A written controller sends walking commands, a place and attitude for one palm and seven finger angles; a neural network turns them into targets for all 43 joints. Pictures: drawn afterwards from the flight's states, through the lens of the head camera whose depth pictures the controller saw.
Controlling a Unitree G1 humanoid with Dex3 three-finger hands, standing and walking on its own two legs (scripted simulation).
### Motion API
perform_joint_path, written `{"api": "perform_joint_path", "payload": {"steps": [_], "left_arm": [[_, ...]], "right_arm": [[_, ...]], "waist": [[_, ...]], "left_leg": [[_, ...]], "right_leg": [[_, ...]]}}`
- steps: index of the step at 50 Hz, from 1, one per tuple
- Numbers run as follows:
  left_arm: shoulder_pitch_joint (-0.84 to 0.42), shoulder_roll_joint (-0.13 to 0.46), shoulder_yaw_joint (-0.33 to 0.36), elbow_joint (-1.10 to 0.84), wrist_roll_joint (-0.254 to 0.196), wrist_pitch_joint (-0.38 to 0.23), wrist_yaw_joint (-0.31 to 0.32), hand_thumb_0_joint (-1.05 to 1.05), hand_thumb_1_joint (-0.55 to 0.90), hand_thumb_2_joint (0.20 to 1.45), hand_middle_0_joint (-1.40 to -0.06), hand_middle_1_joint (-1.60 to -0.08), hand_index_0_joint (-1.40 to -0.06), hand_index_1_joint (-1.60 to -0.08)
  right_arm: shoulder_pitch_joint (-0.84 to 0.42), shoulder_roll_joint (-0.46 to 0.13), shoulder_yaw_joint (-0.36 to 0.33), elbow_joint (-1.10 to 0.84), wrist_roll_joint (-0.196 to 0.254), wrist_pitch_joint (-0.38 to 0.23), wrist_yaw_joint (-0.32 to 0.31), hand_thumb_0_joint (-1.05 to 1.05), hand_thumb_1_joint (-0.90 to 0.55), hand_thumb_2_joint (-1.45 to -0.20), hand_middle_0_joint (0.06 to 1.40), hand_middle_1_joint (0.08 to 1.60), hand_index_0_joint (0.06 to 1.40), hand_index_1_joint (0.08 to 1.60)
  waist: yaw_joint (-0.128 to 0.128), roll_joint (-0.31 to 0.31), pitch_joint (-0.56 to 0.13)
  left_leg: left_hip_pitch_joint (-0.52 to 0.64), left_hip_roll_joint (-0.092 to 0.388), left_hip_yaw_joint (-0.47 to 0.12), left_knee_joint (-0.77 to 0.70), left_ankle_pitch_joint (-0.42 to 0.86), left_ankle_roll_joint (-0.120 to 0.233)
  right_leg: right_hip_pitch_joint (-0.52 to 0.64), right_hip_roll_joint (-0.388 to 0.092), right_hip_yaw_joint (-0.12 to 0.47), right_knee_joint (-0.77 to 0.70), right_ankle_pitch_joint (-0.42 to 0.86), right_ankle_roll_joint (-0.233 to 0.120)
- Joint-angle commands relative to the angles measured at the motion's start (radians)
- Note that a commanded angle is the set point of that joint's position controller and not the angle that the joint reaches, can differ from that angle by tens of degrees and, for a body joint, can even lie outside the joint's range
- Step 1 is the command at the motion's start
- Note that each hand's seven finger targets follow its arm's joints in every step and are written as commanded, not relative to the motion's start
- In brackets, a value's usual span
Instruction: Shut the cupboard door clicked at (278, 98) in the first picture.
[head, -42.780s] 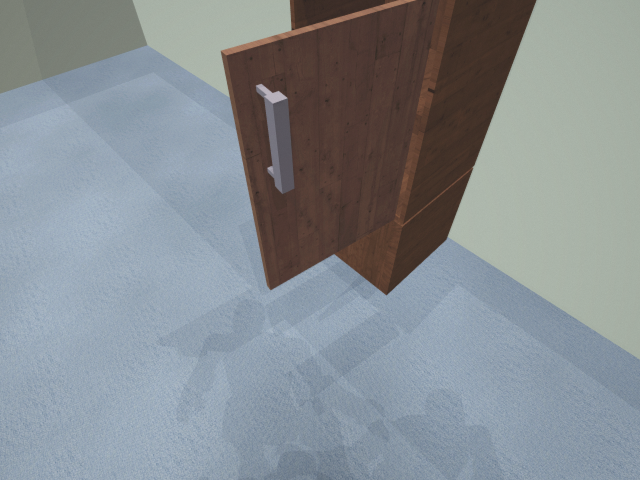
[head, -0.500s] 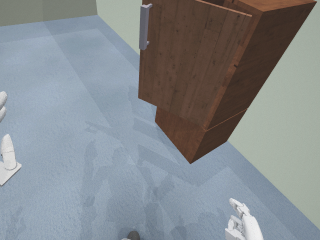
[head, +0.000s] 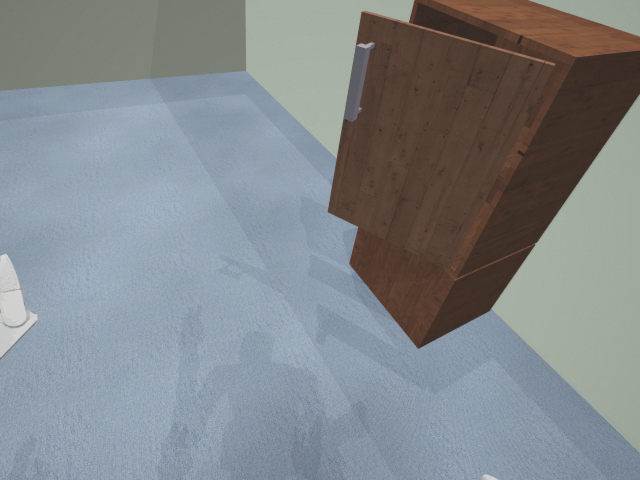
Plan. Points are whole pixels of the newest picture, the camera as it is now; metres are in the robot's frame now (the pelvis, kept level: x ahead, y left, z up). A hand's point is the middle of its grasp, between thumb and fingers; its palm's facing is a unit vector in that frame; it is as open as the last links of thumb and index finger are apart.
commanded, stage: stop stepping back and stand still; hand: left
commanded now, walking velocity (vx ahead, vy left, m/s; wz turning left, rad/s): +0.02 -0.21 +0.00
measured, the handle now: (360, 82) +0.97 -0.02 +0.13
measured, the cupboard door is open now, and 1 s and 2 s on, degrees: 28 28 28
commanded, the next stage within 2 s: let the arm hang, fingers relaxed in 0.48 s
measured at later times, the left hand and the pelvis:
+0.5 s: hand (6, 323) +0.18 +0.29 +0.19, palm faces +0.40 -0.81 -0.43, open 7.4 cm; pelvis -0.04 +0.03 +0.01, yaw -5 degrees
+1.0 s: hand out of the picture +0.01 +0.22 -0.15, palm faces +0.00 -0.98 -0.18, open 6.9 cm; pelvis -0.04 +0.04 +0.02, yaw -1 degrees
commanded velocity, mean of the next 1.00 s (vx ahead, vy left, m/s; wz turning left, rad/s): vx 0.03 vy -0.05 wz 0.00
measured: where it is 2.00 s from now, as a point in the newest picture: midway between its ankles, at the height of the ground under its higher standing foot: outside the picture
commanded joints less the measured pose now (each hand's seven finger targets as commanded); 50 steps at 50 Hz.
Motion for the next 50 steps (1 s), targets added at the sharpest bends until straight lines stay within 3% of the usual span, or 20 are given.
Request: {"api": "perform_joint_path", "payload": {"steps": [1, 2, 4, 8, 15, 17, 20, 22, 24, 28, 29, 31, 33, 35, 37, 39, 40, 42, 45, 50], "left_arm": [[-0.221, 0.164, 0.062, -0.091, 0.008, -0.055, 0.043, 0.0, 0.9, 0.9, -0.2, -0.3, -0.2, -0.3], [-0.214, 0.169, 0.067, -0.096, -0.002, -0.052, 0.03, 0.0, 0.9, 0.9, -0.2, -0.3, -0.2, -0.3], [-0.21, 0.144, 0.048, -0.139, 0.0, -0.047, 0.015, 0.0, 0.9, 0.9, -0.2, -0.3, -0.2, -0.3], [-0.1, 0.109, 0.021, -0.193, 0.006, -0.016, 0.004, 0.0, 0.9, 0.9, -0.2, -0.3, -0.2, -0.3], [-0.042, 0.159, 0.065, -0.118, -0.024, 0.046, 0.013, 0.0, 0.9, 0.9, -0.2, -0.3, -0.2, -0.3], [-0.039, 0.173, 0.072, -0.111, -0.025, 0.059, 0.013, 0.0, 0.9, 0.9, -0.2, -0.3, -0.2, -0.3], [-0.083, 0.236, 0.137, -0.118, -0.032, 0.043, 0.026, 0.0, 0.9, 0.9, -0.2, -0.3, -0.2, -0.3], [-0.065, 0.139, 0.061, -0.057, -0.032, 0.046, 0.032, 0.0, 0.9, 0.9, -0.2, -0.3, -0.2, -0.3], [-0.096, 0.138, 0.045, -0.076, -0.018, 0.032, 0.038, 0.0, 0.9, 0.9, -0.2, -0.3, -0.2, -0.3], [-0.166, 0.163, 0.049, -0.128, 0.002, -0.003, 0.037, 0.0, 0.9, 0.9, -0.2, -0.3, -0.2, -0.3], [-0.125, -0.082, -0.352, 0.649, 0.078, 0.142, -0.122, 0.0, 0.9, 0.9, -0.2, -0.3, -0.2, -0.3], [-0.18, -0.147, -0.352, 0.691, 0.047, 0.233, -0.149, 0.0, 0.9, 0.9, -0.2, -0.3, -0.2, -0.3], [-0.23, -0.141, -0.377, 0.795, 0.045, 0.233, -0.156, 0.0, 0.9, 0.9, -0.2, -0.3, -0.2, -0.3], [-0.25, -0.123, -0.387, 0.932, 0.048, 0.23, -0.163, 0.0, 0.9, 0.9, -0.2, -0.3, -0.2, -0.3], [-0.24, -0.082, -0.394, 1.075, 0.046, 0.225, -0.159, 0.0, 0.9, 0.9, -0.2, -0.3, -0.2, -0.3], [-0.252, -0.061, -0.407, 1.205, 0.052, 0.222, -0.158, 0.0, 0.9, 0.9, -0.2, -0.3, -0.2, -0.3], [-0.288, -0.055, -0.413, 1.259, 0.055, 0.216, -0.157, 0.0, 0.9, 0.9, -0.2, -0.3, -0.2, -0.3], [-0.374, -0.085, -0.423, 1.331, 0.049, 0.208, -0.149, 0.0, 0.9, 0.9, -0.2, -0.3, -0.2, -0.3], [-0.305, -0.179, -0.418, 1.428, 0.048, 0.195, -0.141, 0.0, 0.9, 0.9, -0.2, -0.3, -0.2, -0.3], [-0.236, -0.181, -0.422, 1.572, 0.046, 0.213, -0.14, 0.0, 0.9, 0.9, -0.2, -0.3, -0.2, -0.3]], "right_arm": [[-0.176, -0.16, -0.047, -0.185, 0.005, -0.082, -0.037, 0.0, -0.9, -0.9, 0.2, 0.3, 0.2, 0.3], [-0.173, -0.133, -0.034, -0.16, -0.005, -0.089, -0.029, 0.0, -0.9, -0.9, 0.2, 0.3, 0.2, 0.3], [-0.204, -0.135, -0.041, -0.161, -0.008, -0.089, -0.008, 0.0, -0.9, -0.9, 0.2, 0.3, 0.2, 0.3], [-0.237, -0.124, -0.035, -0.196, -0.004, -0.057, 0.02, 0.0, -0.9, -0.9, 0.2, 0.3, 0.2, 0.3], [-0.216, -0.109, -0.028, -0.244, 0.0, 0.012, -0.006, 0.0, -0.9, -0.9, 0.2, 0.3, 0.2, 0.3], [-0.209, -0.103, -0.025, -0.243, -0.001, 0.024, -0.009, 0.0, -0.9, -0.9, 0.2, 0.3, 0.2, 0.3], [-0.2, -0.107, -0.03, -0.229, -0.011, 0.03, -0.005, 0.0, -0.9, -0.9, 0.2, 0.3, 0.2, 0.3], [-0.2, -0.117, -0.042, -0.207, 0.024, 0.009, 0.002, 0.0, -0.9, -0.9, 0.2, 0.3, 0.2, 0.3], [-0.226, -0.125, -0.032, -0.203, 0.023, 0.002, -0.004, 0.0, -0.9, -0.9, 0.2, 0.3, 0.2, 0.3], [-0.22, -0.141, -0.042, -0.19, 0.021, -0.024, -0.026, 0.0, -0.9, -0.9, 0.2, 0.3, 0.2, 0.3], [-0.199, -0.308, -0.072, -0.021, -0.005, -0.078, 0.082, 0.0, -0.9, -0.9, 0.2, 0.3, 0.2, 0.3], [-0.114, -0.262, -0.056, -0.038, -0.004, 0.005, 0.06, 0.0, -0.9, -0.9, 0.2, 0.3, 0.2, 0.3], [-0.117, -0.26, -0.042, -0.055, -0.029, 0.016, 0.052, 0.0, -0.9, -0.9, 0.2, 0.3, 0.2, 0.3], [-0.167, -0.26, -0.037, -0.047, -0.03, 0.039, 0.053, 0.0, -0.9, -0.9, 0.2, 0.3, 0.2, 0.3], [-0.175, -0.234, -0.029, -0.013, -0.016, 0.055, 0.056, 0.0, -0.9, -0.9, 0.2, 0.3, 0.2, 0.3], [-0.145, -0.177, -0.023, 0.045, -0.018, 0.073, 0.069, 0.0, -0.9, -0.9, 0.2, 0.3, 0.2, 0.3], [-0.143, -0.159, -0.026, 0.081, -0.024, 0.087, 0.067, 0.0, -0.9, -0.9, 0.2, 0.3, 0.2, 0.3], [-0.098, -0.123, -0.027, 0.151, -0.025, 0.094, 0.061, 0.0, -0.9, -0.9, 0.2, 0.3, 0.2, 0.3], [-0.056, -0.097, -0.024, 0.225, -0.025, 0.074, 0.049, 0.0, -0.9, -0.9, 0.2, 0.3, 0.2, 0.3], [-0.054, -0.099, -0.038, 0.307, -0.017, 0.086, 0.039, 0.0, -0.9, -0.9, 0.2, 0.3, 0.2, 0.3]], "waist": [[-0.039, 0.359, 0.025], [-0.051, 0.267, 0.007], [-0.04, 0.141, 0.02], [-0.013, 0.277, 0.015], [-0.031, 0.259, -0.007], [-0.042, 0.2, -0.027], [-0.045, -0.028, -0.026], [-0.031, -0.122, 0.017], [-0.03, -0.045, 0.057], [-0.027, 0.131, 0.043], [-0.075, 0.198, 0.082], [-0.052, 0.194, 0.036], [-0.042, 0.075, 0.008], [-0.006, 0.009, -0.015], [0.012, -0.005, -0.045], [-0.02, 0.016, 0.001], [-0.034, -0.061, 0.038], [-0.062, -0.06, 0.062], [-0.05, 0.154, -0.027], [-0.019, 0.159, 0.102]], "left_leg": [[0.264, 0.302, -0.436, -0.487, -0.087, 0.13], [0.193, 0.298, -0.509, -0.558, -0.19, 0.101], [0.121, 0.294, -0.431, -0.586, -0.26, 0.089], [0.038, 0.22, -0.175, -0.645, -0.306, 0.03], [0.053, 0.164, -0.068, -0.576, -0.273, -0.003], [0.008, 0.111, -0.041, -0.439, -0.194, -0.005], [-0.055, 0.021, 0.021, -0.047, 0.062, -0.023], [-0.078, -0.002, -0.012, 0.031, 0.0, -0.016], [-0.051, 0.002, 0.006, -0.041, 0.031, -0.012], [0.195, 0.044, -0.026, -0.248, 0.306, 0.027], [0.156, 0.136, -0.135, -0.134, 0.604, 0.059], [0.049, 0.24, -0.324, -0.334, 0.626, 0.159], [0.049, 0.256, -0.405, -0.379, 0.421, 0.196], [0.02, 0.2, -0.312, -0.371, 0.302, 0.174], [-0.035, 0.097, -0.194, -0.334, 0.167, 0.096], [-0.019, -0.014, -0.101, -0.311, -0.052, 0.024], [0.055, -0.052, -0.06, -0.226, -0.03, 0.011], [0.163, -0.057, -0.027, -0.132, 0.098, 0.003], [0.223, 0.028, -0.106, -0.297, 0.25, 0.024], [0.096, 0.052, -0.171, -0.474, -0.045, 0.037]], "right_leg": [[-0.325, 0.028, 0.012, 0.2, -0.141, 0.007], [-0.281, 0.036, 0.055, 0.281, -0.116, 0.009], [-0.234, 0.015, 0.087, 0.303, -0.016, 0.012], [-0.112, 0.055, -0.02, 0.222, 0.048, 0.007], [0.106, 0.107, -0.107, -0.196, -0.01, -0.022], [0.171, 0.035, -0.02, -0.3, 0.026, -0.057], [0.07, -0.26, 0.358, -0.422, 0.026, -0.2], [0.023, -0.261, 0.345, -0.399, 0.047, -0.197], [0.024, -0.238, 0.258, -0.342, 0.232, -0.178], [-0.066, -0.115, 0.108, -0.198, 0.321, -0.043], [-0.215, -0.125, -0.031, 0.029, 0.368, -0.002], [-0.18, -0.001, 0.029, 0.228, -0.132, 0.023], [-0.197, -0.011, 0.101, 0.293, -0.172, 0.023], [-0.079, -0.015, 0.073, 0.108, -0.076, 0.016], [0.096, -0.023, 0.093, -0.149, 0.09, 0.002], [-0.009, -0.134, 0.212, -0.276, -0.085, -0.061], [-0.127, -0.159, 0.269, -0.362, -0.184, -0.091], [-0.204, -0.171, 0.25, -0.394, -0.059, -0.119], [-0.066, -0.082, 0.142, -0.285, 0.15, -0.055], [-0.002, -0.038, 0.093, -0.295, 0.091, -0.033]]}}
